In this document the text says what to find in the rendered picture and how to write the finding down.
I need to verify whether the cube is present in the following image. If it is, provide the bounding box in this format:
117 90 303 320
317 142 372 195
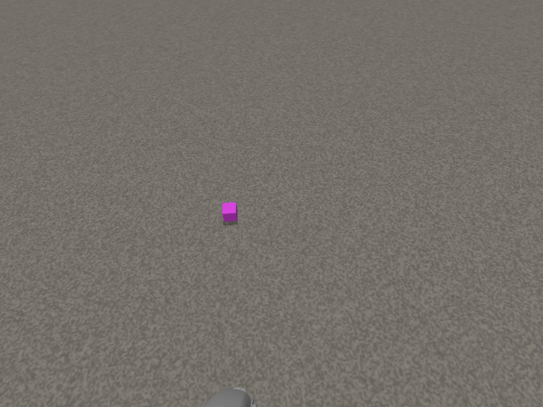
222 202 238 222

